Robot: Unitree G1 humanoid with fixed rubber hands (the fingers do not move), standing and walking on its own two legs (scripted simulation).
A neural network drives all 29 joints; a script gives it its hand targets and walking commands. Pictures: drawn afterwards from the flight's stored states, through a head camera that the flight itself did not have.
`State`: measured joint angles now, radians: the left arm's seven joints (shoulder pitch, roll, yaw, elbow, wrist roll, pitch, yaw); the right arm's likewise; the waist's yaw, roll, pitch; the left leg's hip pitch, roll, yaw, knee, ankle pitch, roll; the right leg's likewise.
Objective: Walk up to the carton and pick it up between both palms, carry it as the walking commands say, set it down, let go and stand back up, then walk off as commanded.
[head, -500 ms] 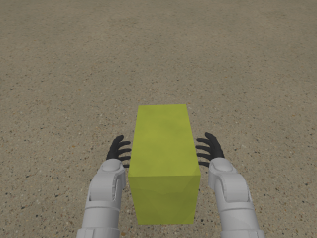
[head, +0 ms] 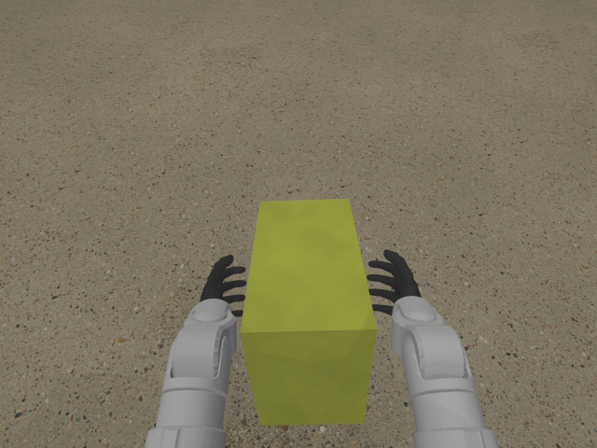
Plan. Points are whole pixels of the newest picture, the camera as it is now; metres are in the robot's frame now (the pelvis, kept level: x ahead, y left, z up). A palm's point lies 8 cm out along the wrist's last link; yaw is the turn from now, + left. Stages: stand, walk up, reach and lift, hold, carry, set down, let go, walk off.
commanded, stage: carry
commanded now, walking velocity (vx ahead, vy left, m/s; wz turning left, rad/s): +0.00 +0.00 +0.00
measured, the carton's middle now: (307, 303) +0.38 +0.00 -0.11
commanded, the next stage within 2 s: none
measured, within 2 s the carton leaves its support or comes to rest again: neither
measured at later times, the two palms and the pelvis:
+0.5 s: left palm (235, 176) +0.57 +0.14 +0.01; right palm (376, 174) +0.57 -0.12 +0.03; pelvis +0.26 +0.00 +0.00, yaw +1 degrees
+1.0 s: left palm (253, 97) +0.82 +0.12 +0.02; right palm (368, 99) +0.82 -0.13 +0.03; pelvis +0.51 +0.00 -0.01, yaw +0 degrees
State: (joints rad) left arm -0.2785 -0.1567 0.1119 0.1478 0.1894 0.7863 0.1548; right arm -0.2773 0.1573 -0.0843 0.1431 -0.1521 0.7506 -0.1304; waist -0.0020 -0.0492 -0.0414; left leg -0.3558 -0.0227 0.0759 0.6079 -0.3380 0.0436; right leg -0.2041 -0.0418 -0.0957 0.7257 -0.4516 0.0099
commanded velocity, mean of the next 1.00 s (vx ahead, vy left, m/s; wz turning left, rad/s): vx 0.00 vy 0.00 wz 0.00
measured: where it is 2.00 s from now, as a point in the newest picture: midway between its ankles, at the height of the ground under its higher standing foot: (299, 252)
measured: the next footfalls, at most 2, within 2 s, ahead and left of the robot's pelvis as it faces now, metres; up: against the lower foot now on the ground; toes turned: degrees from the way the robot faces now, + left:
right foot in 0.24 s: +0.15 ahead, -0.11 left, +0.00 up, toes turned -5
left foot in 0.48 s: +0.30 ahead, +0.10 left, +0.00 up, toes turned +4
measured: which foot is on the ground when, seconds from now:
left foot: down 0.00-0.26, up 0.28-0.46, down 0.48-0.78, up 0.80-1.00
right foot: up 0.00-0.22, down 0.24-0.50, up 0.52-0.74, down 0.76-1.00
